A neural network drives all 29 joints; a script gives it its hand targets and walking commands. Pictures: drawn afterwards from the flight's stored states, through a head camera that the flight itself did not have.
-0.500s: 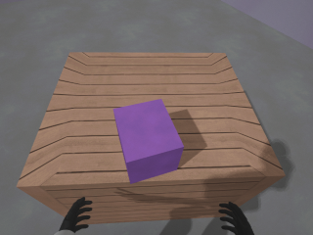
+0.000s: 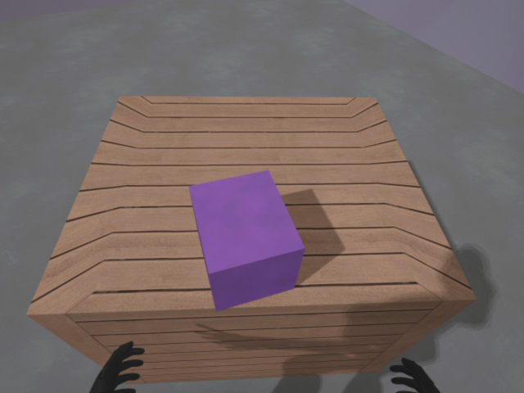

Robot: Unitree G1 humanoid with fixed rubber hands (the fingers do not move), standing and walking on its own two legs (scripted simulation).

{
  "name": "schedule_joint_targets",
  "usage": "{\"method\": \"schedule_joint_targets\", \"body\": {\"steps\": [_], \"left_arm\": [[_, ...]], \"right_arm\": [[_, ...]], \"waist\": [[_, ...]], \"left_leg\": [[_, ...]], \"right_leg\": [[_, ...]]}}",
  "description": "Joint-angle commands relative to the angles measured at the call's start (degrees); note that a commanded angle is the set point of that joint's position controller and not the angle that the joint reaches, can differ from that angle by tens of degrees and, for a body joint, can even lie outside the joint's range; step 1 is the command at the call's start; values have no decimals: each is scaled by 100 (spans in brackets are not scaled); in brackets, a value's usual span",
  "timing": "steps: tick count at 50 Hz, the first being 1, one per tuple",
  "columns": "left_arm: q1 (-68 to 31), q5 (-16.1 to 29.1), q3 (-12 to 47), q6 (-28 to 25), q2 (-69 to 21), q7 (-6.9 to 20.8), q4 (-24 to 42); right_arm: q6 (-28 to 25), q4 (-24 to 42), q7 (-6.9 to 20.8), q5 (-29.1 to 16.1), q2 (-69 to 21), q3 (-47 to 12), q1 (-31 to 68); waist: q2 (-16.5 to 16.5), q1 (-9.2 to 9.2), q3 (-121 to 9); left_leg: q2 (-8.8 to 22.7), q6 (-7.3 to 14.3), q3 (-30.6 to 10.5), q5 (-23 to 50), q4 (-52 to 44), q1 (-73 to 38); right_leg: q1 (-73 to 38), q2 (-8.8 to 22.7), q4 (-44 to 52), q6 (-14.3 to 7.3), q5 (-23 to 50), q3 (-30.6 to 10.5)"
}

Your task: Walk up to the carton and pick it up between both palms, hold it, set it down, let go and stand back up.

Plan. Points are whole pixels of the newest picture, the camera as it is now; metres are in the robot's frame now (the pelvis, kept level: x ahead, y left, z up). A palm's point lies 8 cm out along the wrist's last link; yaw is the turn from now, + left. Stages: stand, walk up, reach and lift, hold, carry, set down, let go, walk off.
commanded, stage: stand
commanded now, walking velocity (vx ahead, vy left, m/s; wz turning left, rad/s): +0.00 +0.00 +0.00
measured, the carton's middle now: (242, 239) +0.40 +0.04 -0.05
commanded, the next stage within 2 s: none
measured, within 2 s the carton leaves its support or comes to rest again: neither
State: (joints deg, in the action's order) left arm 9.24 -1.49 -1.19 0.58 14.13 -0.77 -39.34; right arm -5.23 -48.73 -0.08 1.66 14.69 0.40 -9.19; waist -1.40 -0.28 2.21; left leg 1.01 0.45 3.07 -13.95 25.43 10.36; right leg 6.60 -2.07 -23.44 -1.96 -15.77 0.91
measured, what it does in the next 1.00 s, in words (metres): stands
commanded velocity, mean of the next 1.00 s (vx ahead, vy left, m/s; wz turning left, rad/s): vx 0.00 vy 0.00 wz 0.00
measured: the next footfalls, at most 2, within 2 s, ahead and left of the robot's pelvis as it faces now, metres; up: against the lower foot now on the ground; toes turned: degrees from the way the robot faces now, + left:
none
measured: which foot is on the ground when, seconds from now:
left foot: down 0.00-1.00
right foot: down 0.00-1.00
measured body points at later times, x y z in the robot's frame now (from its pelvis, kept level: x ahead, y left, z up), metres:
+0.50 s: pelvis -0.01 +0.01 +0.00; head -0.02 +0.01 +0.45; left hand +0.06 +0.31 -0.13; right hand +0.08 -0.28 -0.12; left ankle +0.00 +0.11 -0.74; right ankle -0.03 -0.10 -0.74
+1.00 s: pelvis -0.02 +0.02 +0.01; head -0.02 +0.02 +0.46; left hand +0.05 +0.31 -0.13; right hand +0.07 -0.28 -0.12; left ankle +0.00 +0.11 -0.74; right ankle -0.03 -0.10 -0.74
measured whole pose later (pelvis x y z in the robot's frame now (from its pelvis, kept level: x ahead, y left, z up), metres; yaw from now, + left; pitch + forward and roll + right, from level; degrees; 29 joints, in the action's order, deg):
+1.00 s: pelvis -0.02 +0.02 +0.01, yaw +1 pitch -3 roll +0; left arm 9.0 -1.0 -0.7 -1.5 19.1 -0.5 -61.2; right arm -1.3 -61.4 -0.4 0.7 19.5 0.1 -8.6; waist -0.2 -0.2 2.6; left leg -1.0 1.9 1.8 -9.3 19.4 7.1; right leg 3.0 -0.3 -17.9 -0.4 -11.8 1.5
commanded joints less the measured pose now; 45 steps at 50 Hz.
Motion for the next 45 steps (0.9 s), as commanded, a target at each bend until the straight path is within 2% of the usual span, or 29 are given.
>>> {"method": "schedule_joint_targets", "body": {"steps": [1,2,3,6,7,9,13,14,15,16,19,21,25,26,27,33,35,36,38,39,41,43,44,45], "left_arm": [[-82,16,-337,-301,1220,-31,-84],[-181,-15,-341,-317,1284,-13,-197],[-156,-31,-344,-353,1295,-7,-315],[-300,-17,-347,-349,1400,-4,-609],[-251,-25,-321,-342,1409,-7,-731],[-248,-25,-287,-353,1426,8,-872],[-226,3,-259,-370,1527,12,-1192],[-205,-9,-246,-366,1549,6,-1257],[-254,-5,-253,-361,1607,13,-1288],[-183,-16,-269,-356,1643,0,-1357],[-200,10,-266,-359,1710,-1,-1488],[-145,37,-237,-363,1644,5,-1554],[-186,51,-222,-348,1635,-16,-1644],[-225,36,-197,-350,1669,-17,-1658],[-198,38,-203,-341,1649,-13,-1714],[-133,52,-190,-330,1643,-18,-1800],[-106,60,-196,-333,1649,-17,-1821],[-179,63,-172,-330,1631,-13,-1873],[-132,57,-186,-325,1617,-22,-1858],[-156,51,-166,-331,1644,-11,-1874],[-152,91,-183,-329,1652,-21,-1843],[-110,78,-153,-316,1607,-24,-1885],[-189,47,-177,-299,1677,-13,-1879],[-236,68,-163,-287,1650,-15,-1865]], "right_arm": [[82,265,-73,-5,1224,343,66],[118,261,-54,-5,1251,333,67],[147,150,-54,0,1276,337,63],[191,16,-58,1,1321,291,106],[213,-89,-64,-12,1355,285,41],[239,-157,-55,-1,1469,282,133],[275,-303,-64,-31,1552,237,173],[281,-370,-59,-29,1606,246,141],[287,-425,-58,-25,1621,226,178],[298,-449,-59,-30,1603,217,119],[303,-533,-60,-40,1646,227,211],[303,-578,-65,-48,1660,218,136],[307,-636,-77,-30,1640,200,218],[314,-663,-80,-64,1554,190,198],[307,-682,-84,-55,1588,197,185],[316,-800,-81,-57,1580,199,200],[305,-820,-78,-64,1622,215,229],[310,-830,-75,-71,1610,223,251],[298,-838,-81,-64,1600,211,231],[299,-871,-81,-82,1594,205,230],[309,-924,-80,-105,1557,195,167],[299,-923,-83,-97,1603,201,228],[298,-918,-82,-103,1620,203,269],[308,-916,-79,-90,1668,211,334]], "waist": [[112,-84,-640],[132,-2,-518],[210,-45,-561],[267,35,-288],[117,23,-240],[304,7,-157],[142,-52,-87],[276,-19,-36],[279,-47,-1],[150,-35,27],[271,-48,69],[40,-50,-74],[230,-35,-135],[89,11,-75],[244,5,-32],[122,-16,-38],[222,-35,-84],[90,-25,-70],[107,-3,-114],[243,-17,-51],[96,-1,-204],[243,-18,-77],[98,12,-132],[216,5,-153]], "left_leg": [[590,271,-631,1916,-34,-480],[590,244,-610,1869,-68,-473],[574,212,-628,1857,-60,-533],[584,248,-714,1693,-210,-375],[616,244,-744,1804,-258,-422],[597,233,-739,1528,-353,-331],[624,252,-813,1473,-521,-329],[602,250,-802,1425,-522,-315],[641,290,-856,1370,-589,-285],[629,254,-837,1294,-624,-316],[642,247,-852,1270,-701,-325],[644,223,-882,1344,-727,-402],[649,264,-897,1220,-746,-417],[637,255,-913,1195,-788,-492],[635,254,-894,1202,-804,-441],[679,260,-981,1138,-938,-416],[682,276,-985,1159,-896,-477],[688,266,-994,1256,-925,-426],[679,263,-965,1233,-912,-489],[658,250,-963,1256,-926,-462],[667,255,-980,1344,-969,-519],[687,251,-1005,1235,-987,-454],[679,239,-978,1267,-969,-479],[688,232,-981,1287,-964,-511]], "right_leg": [[210,925,362,-38,1864,-730],[291,903,413,-26,1733,-689],[236,905,458,-22,1775,-718],[301,863,571,-58,1515,-745],[261,877,587,-40,1497,-694],[222,841,654,-48,1303,-685],[181,840,767,-35,1011,-692],[179,844,768,-54,1102,-707],[145,859,771,-54,1051,-706],[187,819,796,-32,959,-666],[198,839,856,-29,876,-703],[123,832,889,1,776,-641],[80,900,928,-13,868,-700],[150,863,932,10,849,-661],[136,860,946,15,852,-650],[105,863,967,20,620,-635],[76,888,975,15,685,-661],[96,904,948,10,755,-636],[60,916,980,8,779,-652],[84,924,954,1,781,-680],[-16,913,967,11,758,-659],[46,931,957,10,721,-671],[-1,915,984,31,714,-615],[18,930,965,-2,746,-625]]}}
